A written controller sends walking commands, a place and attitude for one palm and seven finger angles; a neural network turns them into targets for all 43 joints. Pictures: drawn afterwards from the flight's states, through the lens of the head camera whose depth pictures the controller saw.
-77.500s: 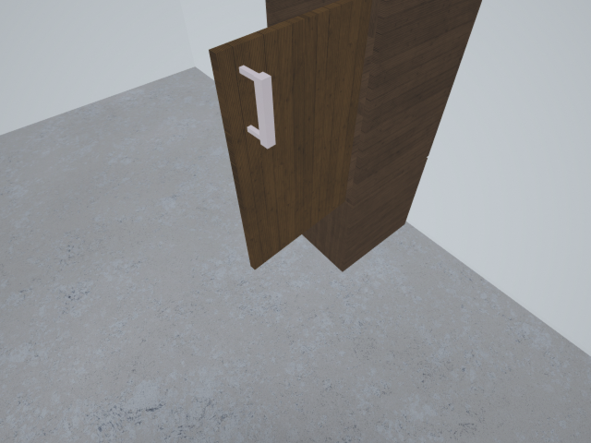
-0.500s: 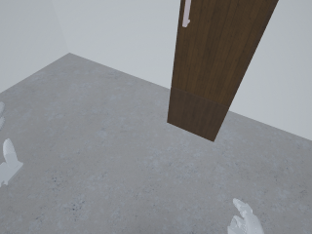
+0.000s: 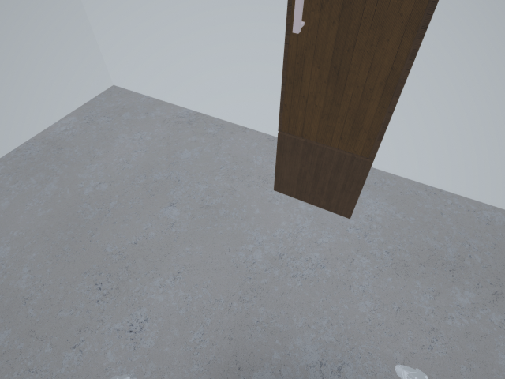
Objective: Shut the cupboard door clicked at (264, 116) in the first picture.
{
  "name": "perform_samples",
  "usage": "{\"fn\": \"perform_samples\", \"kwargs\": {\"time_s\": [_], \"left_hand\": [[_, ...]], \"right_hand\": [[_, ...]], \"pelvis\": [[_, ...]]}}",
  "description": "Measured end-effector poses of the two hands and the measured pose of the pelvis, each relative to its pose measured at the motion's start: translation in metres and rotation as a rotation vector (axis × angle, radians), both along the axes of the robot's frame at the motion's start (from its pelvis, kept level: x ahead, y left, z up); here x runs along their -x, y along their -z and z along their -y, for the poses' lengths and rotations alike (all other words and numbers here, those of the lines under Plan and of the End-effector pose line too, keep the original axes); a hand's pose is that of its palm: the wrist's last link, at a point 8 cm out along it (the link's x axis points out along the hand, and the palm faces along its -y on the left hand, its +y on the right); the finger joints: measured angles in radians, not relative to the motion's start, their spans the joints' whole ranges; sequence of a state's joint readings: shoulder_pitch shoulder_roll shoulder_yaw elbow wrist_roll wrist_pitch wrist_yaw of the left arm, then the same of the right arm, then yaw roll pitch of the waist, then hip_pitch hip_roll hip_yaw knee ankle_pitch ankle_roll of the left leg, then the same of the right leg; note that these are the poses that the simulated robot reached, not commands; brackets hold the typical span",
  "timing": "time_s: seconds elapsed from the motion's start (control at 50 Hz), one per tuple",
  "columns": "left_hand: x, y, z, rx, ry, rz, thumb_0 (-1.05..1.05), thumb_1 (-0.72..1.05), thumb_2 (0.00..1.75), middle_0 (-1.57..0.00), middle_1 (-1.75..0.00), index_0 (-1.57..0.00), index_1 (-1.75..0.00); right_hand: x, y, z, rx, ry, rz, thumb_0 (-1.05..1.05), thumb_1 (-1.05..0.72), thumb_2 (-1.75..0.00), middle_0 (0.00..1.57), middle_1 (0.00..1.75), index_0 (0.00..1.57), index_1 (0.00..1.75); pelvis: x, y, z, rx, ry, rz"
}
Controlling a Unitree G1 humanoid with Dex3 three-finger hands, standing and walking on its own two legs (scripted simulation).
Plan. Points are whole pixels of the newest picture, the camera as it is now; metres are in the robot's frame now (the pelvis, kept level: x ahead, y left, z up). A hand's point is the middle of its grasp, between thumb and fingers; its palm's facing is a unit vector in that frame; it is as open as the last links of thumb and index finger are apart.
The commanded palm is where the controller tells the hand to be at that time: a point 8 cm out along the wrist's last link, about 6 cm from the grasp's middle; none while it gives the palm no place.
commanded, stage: let the arm hang, fingers relaxed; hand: left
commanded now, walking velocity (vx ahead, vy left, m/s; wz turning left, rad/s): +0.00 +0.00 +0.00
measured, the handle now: (301, 6) +1.07 -0.11 +0.15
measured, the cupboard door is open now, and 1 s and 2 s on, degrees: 0 0 0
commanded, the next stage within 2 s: look to check the result in 0.84 s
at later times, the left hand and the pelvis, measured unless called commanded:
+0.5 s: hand out of the picture -0.03 +0.18 -0.16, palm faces +0.03 -0.97 -0.23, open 7.3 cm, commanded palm none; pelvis +0.00 -0.01 +0.01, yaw +1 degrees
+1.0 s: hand out of the picture +0.00 +0.16 -0.17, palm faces +0.03 -0.98 -0.20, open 7.3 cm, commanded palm none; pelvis +0.01 -0.01 +0.01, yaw +1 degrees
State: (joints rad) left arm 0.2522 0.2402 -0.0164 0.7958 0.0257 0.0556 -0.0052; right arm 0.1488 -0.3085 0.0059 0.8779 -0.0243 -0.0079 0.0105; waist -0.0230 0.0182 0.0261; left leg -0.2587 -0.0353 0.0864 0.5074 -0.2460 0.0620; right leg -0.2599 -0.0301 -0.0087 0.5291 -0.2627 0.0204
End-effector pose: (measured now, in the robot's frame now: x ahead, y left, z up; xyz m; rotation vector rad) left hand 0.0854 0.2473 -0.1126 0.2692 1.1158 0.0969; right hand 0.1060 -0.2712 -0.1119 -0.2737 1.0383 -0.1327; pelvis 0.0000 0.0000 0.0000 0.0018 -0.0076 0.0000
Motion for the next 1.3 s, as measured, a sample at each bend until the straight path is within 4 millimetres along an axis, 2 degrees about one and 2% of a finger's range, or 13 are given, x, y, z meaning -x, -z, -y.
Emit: {"fn": "perform_samples", "kwargs": {"time_s": [0.06,0.16,0.22,0.3,0.38,0.5,0.66,0.78,1.0,1.14,1.3], "left_hand": [[0.051,0.024,0.025,0.077,-0.050,-0.168,0.01,0.92,0.90,-0.21,-0.30,-0.20,-0.30],[0.116,0.032,0.032,0.103,-0.137,-0.343,0.01,0.95,0.89,-0.21,-0.30,-0.21,-0.30],[0.140,0.028,0.030,0.091,-0.170,-0.404,0.01,0.94,0.90,-0.21,-0.30,-0.21,-0.30],[0.153,0.022,0.025,0.062,-0.190,-0.439,0.01,0.93,0.90,-0.21,-0.30,-0.20,-0.30],[0.148,0.018,0.019,0.035,-0.191,-0.420,0.00,0.92,0.90,-0.21,-0.30,-0.20,-0.30],[0.118,0.018,0.020,0.026,-0.173,-0.332,0.00,0.91,0.90,-0.20,-0.30,-0.20,-0.30],[0.080,0.021,0.035,0.056,-0.143,-0.229,0.00,0.92,0.90,-0.20,-0.30,-0.20,-0.30],[0.078,0.022,0.037,0.063,-0.143,-0.229,0.01,0.93,0.90,-0.20,-0.30,-0.20,-0.30],[0.091,0.022,0.035,0.061,-0.157,-0.285,0.00,0.91,0.90,-0.20,-0.30,-0.20,-0.30],[0.089,0.020,0.029,0.045,-0.158,-0.292,0.00,0.91,0.90,-0.20,-0.30,-0.20,-0.30],[0.072,0.016,0.019,0.024,-0.152,-0.255,0.00,0.91,0.90,-0.20,-0.30,-0.20,-0.30]], "right_hand": [[0.040,0.002,0.004,0.021,0.036,-0.130,0.01,-0.91,-0.90,0.20,0.30,0.20,0.30],[0.098,0.007,-0.001,0.021,0.083,-0.324,0.01,-0.91,-0.90,0.20,0.30,0.20,0.30],[0.122,0.011,-0.010,-0.002,0.106,-0.393,0.01,-0.91,-0.90,0.20,0.30,0.20,0.30],[0.138,0.018,-0.026,-0.044,0.126,-0.429,0.01,-0.91,-0.90,0.20,0.30,0.20,0.30],[0.141,0.025,-0.041,-0.090,0.134,-0.423,0.00,-0.91,-0.90,0.20,0.30,0.20,0.30],[0.130,0.032,-0.056,-0.139,0.135,-0.375,0.00,-0.91,-0.90,0.20,0.30,0.20,0.30],[0.118,0.031,-0.053,-0.136,0.136,-0.330,0.01,-0.92,-0.90,0.20,0.30,0.20,0.30],[0.117,0.028,-0.043,-0.116,0.144,-0.331,0.00,-0.91,-0.90,0.20,0.30,0.20,0.30],[0.113,0.023,-0.027,-0.078,0.140,-0.351,0.00,-0.91,-0.90,0.20,0.30,0.20,0.30],[0.099,0.021,-0.020,-0.064,0.127,-0.334,0.00,-0.91,-0.90,0.20,0.30,0.20,0.30],[0.076,0.019,-0.011,-0.048,0.105,-0.294,0.00,-0.91,-0.90,0.20,0.30,0.20,0.30]], "pelvis": [[0.002,-0.003,0.003,0.003,-0.003,0.008],[0.004,-0.007,0.007,0.011,-0.015,0.011],[0.004,-0.008,0.007,0.013,-0.018,0.013],[0.005,-0.009,0.006,0.013,-0.017,0.018],[0.005,-0.009,0.006,0.010,-0.015,0.019],[0.005,-0.009,0.006,0.006,-0.010,0.022],[0.002,-0.009,0.008,0.001,-0.008,0.025],[-0.001,-0.010,0.011,0.002,-0.008,0.025],[-0.006,-0.011,0.013,0.005,-0.010,0.024],[-0.009,-0.011,0.015,0.005,-0.012,0.023],[-0.013,-0.012,0.015,0.006,-0.016,0.023]]}}
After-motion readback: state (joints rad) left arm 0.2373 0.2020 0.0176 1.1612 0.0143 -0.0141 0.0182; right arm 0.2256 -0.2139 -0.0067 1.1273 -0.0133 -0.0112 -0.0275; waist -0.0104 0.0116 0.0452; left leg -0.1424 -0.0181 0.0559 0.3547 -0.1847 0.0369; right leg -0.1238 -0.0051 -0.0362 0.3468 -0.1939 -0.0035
